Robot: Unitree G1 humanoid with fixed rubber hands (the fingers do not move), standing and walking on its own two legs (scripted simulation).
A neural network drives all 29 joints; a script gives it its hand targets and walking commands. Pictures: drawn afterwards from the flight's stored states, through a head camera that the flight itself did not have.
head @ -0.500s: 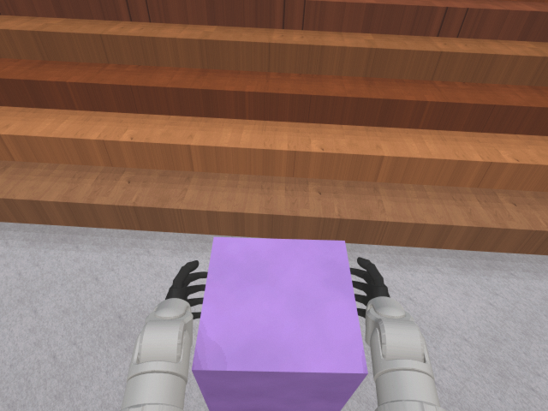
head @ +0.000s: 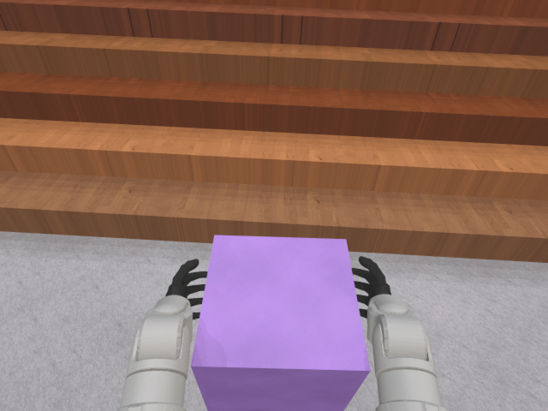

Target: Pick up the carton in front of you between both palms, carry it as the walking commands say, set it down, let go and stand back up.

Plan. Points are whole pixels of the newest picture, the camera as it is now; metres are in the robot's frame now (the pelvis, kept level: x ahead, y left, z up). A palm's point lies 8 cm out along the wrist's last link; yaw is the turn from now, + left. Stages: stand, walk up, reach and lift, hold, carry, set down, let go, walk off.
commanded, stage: hold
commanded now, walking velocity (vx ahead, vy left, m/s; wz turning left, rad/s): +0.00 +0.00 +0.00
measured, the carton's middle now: (276, 332) +0.29 +0.00 -0.03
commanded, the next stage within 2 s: carry in 0.64 s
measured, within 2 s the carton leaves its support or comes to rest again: neither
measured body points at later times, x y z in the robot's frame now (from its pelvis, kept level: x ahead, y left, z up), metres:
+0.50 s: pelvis +0.00 +0.00 +0.00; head -0.04 +0.00 +0.45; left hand +0.30 +0.15 +0.04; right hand +0.31 -0.15 +0.05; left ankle +0.03 +0.13 -0.75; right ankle +0.02 -0.13 -0.75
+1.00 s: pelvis +0.09 -0.02 +0.00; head +0.06 -0.02 +0.45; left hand +0.37 +0.13 +0.07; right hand +0.38 -0.17 +0.07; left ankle +0.10 +0.10 -0.72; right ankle +0.02 -0.13 -0.75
